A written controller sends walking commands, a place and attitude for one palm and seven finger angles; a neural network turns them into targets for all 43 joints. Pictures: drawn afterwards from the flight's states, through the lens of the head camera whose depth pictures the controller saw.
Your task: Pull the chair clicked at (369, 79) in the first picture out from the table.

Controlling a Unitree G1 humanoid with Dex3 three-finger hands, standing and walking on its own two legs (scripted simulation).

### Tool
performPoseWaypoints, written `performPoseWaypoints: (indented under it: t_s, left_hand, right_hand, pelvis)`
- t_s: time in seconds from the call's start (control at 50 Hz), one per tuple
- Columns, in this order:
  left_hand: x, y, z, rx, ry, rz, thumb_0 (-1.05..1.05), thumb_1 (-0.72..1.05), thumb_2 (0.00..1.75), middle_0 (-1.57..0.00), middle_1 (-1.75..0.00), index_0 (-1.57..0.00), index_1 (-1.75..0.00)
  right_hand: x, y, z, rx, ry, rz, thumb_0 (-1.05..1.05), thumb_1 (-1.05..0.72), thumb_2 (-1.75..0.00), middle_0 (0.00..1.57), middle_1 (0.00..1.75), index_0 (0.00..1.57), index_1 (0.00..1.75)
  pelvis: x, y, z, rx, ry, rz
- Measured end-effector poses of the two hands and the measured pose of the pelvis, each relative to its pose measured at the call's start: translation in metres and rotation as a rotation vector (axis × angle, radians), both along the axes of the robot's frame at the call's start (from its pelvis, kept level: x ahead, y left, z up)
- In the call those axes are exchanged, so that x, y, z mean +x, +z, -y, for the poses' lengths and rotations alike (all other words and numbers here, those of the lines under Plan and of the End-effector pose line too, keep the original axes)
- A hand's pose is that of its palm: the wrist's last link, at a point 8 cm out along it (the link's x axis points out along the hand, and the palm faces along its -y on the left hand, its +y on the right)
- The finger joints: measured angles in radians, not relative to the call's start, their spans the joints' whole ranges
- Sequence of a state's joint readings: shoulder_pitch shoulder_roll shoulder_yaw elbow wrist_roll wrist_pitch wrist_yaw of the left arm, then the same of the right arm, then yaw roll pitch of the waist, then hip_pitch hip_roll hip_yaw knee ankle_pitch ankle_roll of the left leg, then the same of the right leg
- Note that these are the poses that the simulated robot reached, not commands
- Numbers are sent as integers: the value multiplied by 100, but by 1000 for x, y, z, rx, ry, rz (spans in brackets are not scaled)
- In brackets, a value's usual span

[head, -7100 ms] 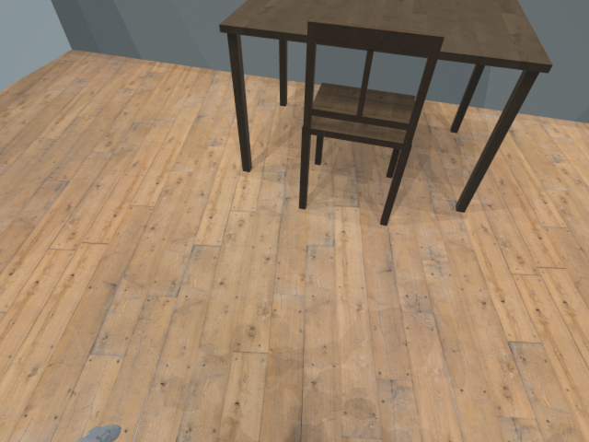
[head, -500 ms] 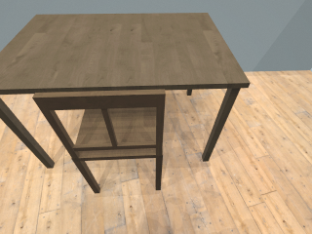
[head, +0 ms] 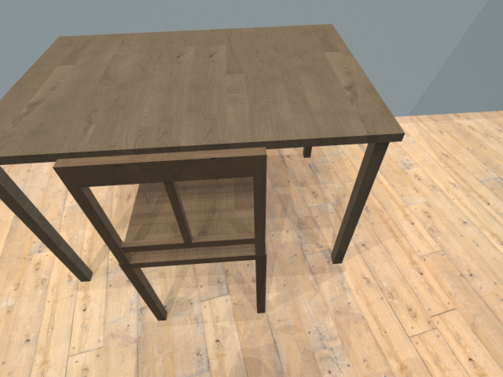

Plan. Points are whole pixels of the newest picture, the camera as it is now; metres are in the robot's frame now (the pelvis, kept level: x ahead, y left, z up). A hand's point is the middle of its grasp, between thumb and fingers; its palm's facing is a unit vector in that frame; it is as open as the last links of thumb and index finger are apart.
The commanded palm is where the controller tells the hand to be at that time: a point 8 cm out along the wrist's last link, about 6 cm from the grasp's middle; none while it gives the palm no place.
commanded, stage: look again from close up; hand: left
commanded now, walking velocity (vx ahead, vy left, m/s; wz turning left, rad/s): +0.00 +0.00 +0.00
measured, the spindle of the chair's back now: (179, 212) +0.49 +0.21 -0.10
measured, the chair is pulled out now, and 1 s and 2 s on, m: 0.00 0.00 0.00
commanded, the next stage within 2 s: shuffle to correct the standing spot in 0.36 s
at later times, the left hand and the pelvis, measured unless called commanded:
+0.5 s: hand out of the picture -0.01 +0.14 -0.17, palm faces +0.03 -0.98 -0.18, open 7.3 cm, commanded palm none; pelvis +0.00 -0.02 +0.01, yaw +0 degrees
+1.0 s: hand out of the picture +0.07 +0.16 -0.17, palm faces +0.13 -0.97 -0.21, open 7.4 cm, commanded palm none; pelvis +0.07 -0.02 +0.00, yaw +6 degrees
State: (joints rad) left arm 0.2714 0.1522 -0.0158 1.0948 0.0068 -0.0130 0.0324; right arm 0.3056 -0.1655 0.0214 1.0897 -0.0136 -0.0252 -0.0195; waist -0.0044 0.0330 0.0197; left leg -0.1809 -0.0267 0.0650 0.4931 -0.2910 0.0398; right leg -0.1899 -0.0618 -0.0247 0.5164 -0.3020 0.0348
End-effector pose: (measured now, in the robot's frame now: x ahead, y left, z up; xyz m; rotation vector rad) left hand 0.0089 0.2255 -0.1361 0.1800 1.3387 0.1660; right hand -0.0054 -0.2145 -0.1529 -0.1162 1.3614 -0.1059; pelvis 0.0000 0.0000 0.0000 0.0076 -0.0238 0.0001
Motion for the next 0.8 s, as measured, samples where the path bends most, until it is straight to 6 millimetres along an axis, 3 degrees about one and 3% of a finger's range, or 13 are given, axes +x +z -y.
performPoseWaypoints:
  t_s: [0.22, 0.56, 0.7, 0.8]
  left_hand:
    - [-5, -2, 12, -23, 5, -26, 0, 92, 90, -20, -30, -20, -30]
    - [-22, -6, 34, -52, 29, -67, 0, 91, 90, -20, -30, -20, -30]
    - [-25, -14, 36, -61, 75, -85, 0, 91, 90, -20, -30, -20, -30]
    - [-27, -23, 32, -72, 125, -113, 0, 91, 90, -20, -30, -20, -30]
  right_hand:
    - [9, 7, 14, -25, 3, 3, 1, -92, -90, 20, 30, 20, 29]
    - [6, 8, 24, -22, 6, -32, 0, -91, -90, 20, 30, 20, 29]
    - [4, 2, 25, -14, 18, -90, 0, -91, -90, 20, 30, 20, 29]
    - [21, 2, 22, -33, 35, -111, 0, -91, -90, 20, 30, 20, 29]
  pelvis:
    - [1, 3, 8, 6, -4, -3]
    - [4, 4, 22, 5, 6, 0]
    - [20, -4, 26, -3, 39, -14]
    - [40, -11, 21, -10, 67, -25]
